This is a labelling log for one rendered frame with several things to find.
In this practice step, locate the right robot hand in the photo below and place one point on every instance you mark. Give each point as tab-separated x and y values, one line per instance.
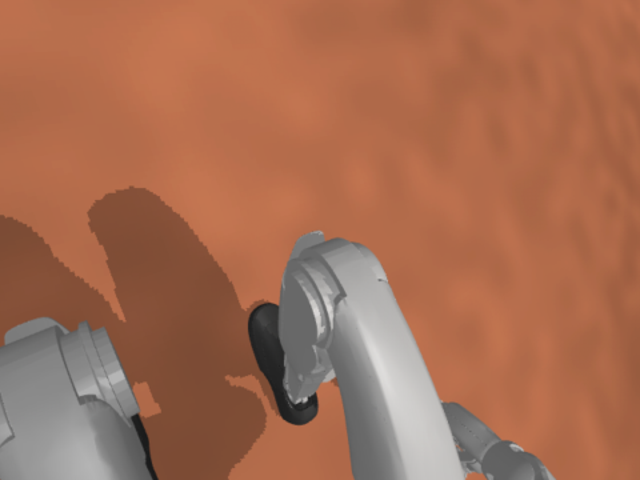
470	434

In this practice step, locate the right robot foot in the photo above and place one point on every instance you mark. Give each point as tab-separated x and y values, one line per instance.
269	354

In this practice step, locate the right robot arm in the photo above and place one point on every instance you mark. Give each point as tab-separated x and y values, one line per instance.
506	460

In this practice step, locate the left robot foot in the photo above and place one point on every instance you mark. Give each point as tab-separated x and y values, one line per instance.
145	443

